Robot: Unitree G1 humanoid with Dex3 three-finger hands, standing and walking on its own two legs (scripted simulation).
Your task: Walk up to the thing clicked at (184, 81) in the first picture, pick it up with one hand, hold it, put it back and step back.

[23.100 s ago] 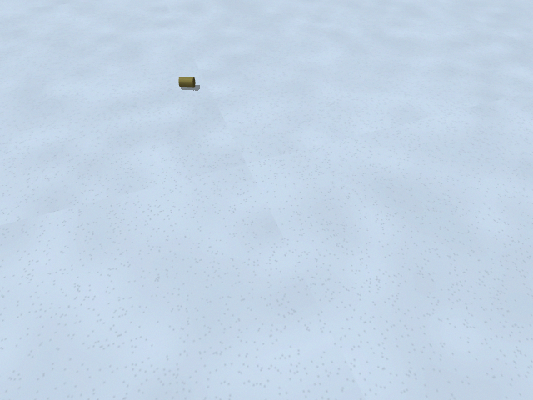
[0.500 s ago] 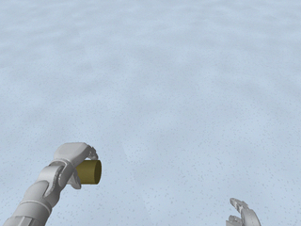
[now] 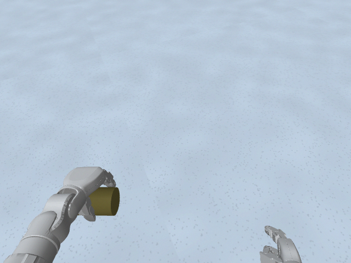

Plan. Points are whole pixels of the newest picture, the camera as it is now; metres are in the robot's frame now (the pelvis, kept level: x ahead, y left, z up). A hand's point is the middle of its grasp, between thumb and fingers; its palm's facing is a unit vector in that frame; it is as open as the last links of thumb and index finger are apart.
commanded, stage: hold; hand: left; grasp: from above
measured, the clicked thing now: (97, 201) +0.29 +0.21 -0.07
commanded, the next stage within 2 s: crouch in 0.26 s
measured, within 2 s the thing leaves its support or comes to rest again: neither
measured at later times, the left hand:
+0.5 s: hand (92, 194) +0.29 +0.22 -0.04, palm faces -0.47 -0.03 -0.88, open 9.4 cm
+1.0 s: hand (112, 211) +0.32 +0.22 -0.23, palm faces -0.43 +0.06 -0.90, open 9.4 cm
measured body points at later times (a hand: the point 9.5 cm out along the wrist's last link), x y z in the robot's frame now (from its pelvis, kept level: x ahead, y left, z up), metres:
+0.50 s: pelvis +0.01 +0.00 +0.00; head +0.02 -0.02 +0.45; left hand +0.31 +0.22 +0.01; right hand +0.15 -0.26 -0.12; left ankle +0.03 +0.12 -0.73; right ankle +0.02 -0.14 -0.73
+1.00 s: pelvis -0.02 +0.00 -0.11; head +0.09 +0.02 +0.32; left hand +0.34 +0.22 -0.18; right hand +0.06 -0.29 -0.24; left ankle +0.03 +0.12 -0.73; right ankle +0.02 -0.14 -0.73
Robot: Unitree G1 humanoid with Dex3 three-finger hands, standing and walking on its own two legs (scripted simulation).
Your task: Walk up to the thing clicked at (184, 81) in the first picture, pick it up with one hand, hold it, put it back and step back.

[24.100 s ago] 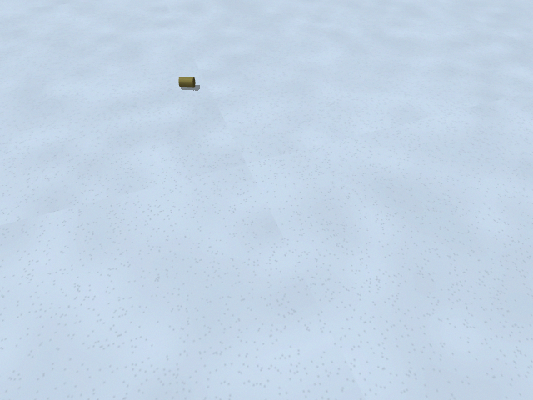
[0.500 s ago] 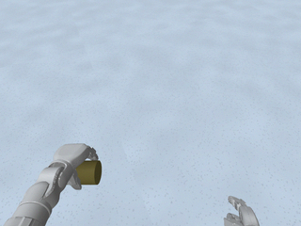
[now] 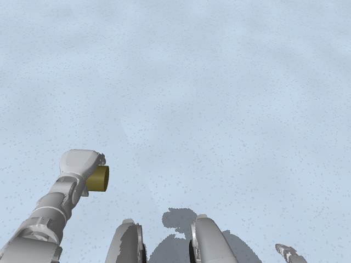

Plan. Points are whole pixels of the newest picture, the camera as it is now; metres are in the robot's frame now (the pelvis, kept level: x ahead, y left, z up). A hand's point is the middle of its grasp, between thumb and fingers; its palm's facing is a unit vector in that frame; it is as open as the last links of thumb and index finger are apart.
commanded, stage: crouch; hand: left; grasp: from above
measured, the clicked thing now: (88, 177) +0.35 +0.21 -0.16
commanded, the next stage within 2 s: lower in 1.34 s
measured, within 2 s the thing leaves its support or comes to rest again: neither
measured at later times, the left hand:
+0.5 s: hand (103, 184) +0.38 +0.21 -0.34, palm faces -0.45 +0.05 -0.89, open 9.5 cm
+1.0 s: hand (109, 186) +0.40 +0.21 -0.43, palm faces -0.46 +0.04 -0.89, open 9.6 cm
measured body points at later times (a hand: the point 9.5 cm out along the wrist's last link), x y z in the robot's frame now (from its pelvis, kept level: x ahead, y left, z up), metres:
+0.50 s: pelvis -0.03 +0.00 -0.18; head +0.18 +0.03 +0.22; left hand +0.40 +0.21 -0.29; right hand +0.04 -0.27 -0.31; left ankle +0.05 +0.12 -0.62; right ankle +0.04 -0.15 -0.62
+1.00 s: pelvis -0.04 -0.01 -0.26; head +0.19 +0.03 +0.13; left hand +0.42 +0.21 -0.38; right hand +0.01 -0.29 -0.38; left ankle +0.05 +0.12 -0.62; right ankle +0.04 -0.15 -0.62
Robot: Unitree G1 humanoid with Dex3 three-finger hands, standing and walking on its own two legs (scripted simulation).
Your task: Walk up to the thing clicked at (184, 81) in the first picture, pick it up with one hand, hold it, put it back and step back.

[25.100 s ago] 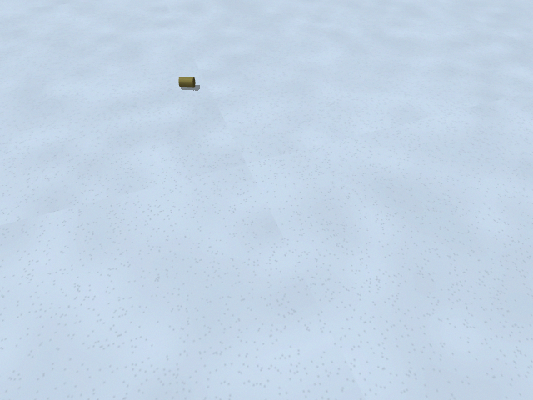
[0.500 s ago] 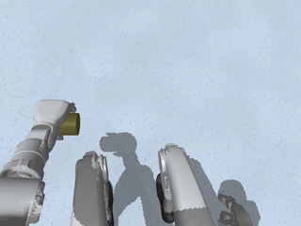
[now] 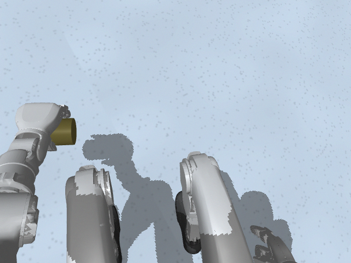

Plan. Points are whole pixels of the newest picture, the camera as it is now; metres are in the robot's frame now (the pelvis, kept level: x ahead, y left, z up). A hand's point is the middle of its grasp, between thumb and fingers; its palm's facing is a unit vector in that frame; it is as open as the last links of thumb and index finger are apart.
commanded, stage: crouch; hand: left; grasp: from above
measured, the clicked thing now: (53, 131) +0.43 +0.25 -0.21
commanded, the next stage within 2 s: lower in 0.34 s
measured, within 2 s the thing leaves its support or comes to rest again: rests again in 1.58 s
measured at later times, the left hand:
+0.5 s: hand (54, 133) +0.43 +0.25 -0.21, palm faces -0.47 +0.00 -0.88, open 9.6 cm
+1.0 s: hand (62, 136) +0.43 +0.25 -0.27, palm faces -0.47 -0.01 -0.88, open 9.5 cm
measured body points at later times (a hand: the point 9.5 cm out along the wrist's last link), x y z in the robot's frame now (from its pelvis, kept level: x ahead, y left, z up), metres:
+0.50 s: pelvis -0.01 +0.00 -0.04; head +0.22 +0.05 +0.34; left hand +0.45 +0.25 -0.16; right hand +0.05 -0.28 -0.16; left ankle +0.08 +0.13 -0.36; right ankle +0.09 -0.13 -0.36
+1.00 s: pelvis +0.00 +0.00 -0.08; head +0.24 +0.05 +0.30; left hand +0.45 +0.24 -0.22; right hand +0.05 -0.28 -0.19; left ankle +0.08 +0.13 -0.36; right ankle +0.09 -0.13 -0.36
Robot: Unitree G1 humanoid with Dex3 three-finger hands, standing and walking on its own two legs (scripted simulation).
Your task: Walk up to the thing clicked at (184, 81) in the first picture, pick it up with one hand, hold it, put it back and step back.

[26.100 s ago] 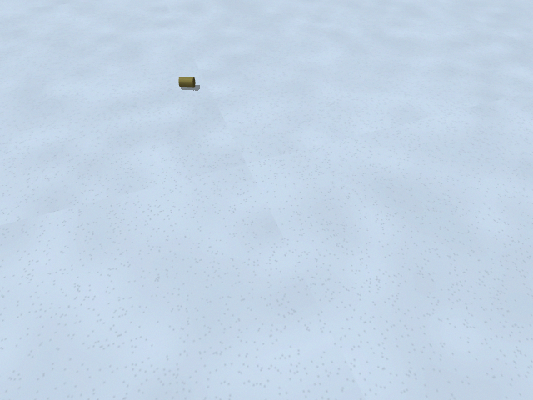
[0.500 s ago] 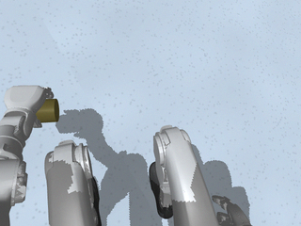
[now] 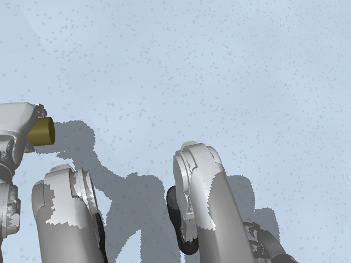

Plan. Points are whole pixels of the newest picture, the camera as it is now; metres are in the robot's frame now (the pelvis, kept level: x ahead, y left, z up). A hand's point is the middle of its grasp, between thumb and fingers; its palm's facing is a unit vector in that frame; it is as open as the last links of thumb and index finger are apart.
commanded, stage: rest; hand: left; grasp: from above
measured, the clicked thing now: (29, 132) +0.43 +0.27 -0.23
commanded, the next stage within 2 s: open in 0.98 s
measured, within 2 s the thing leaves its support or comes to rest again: rests again in 0.58 s
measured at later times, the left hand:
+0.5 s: hand (30, 132) +0.43 +0.27 -0.23, palm faces -0.46 -0.06 -0.88, open 9.5 cm
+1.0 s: hand (30, 131) +0.43 +0.27 -0.24, palm faces -0.47 -0.07 -0.88, open 9.4 cm
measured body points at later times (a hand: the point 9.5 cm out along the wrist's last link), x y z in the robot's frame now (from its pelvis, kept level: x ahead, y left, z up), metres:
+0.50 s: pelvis +0.00 +0.00 -0.02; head +0.24 +0.08 +0.35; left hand +0.45 +0.27 -0.18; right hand +0.05 -0.27 -0.11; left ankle +0.08 +0.14 -0.28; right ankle +0.10 -0.13 -0.28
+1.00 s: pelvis +0.00 +0.01 -0.02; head +0.24 +0.09 +0.35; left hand +0.45 +0.27 -0.19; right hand +0.05 -0.26 -0.11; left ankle +0.08 +0.14 -0.28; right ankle +0.10 -0.13 -0.28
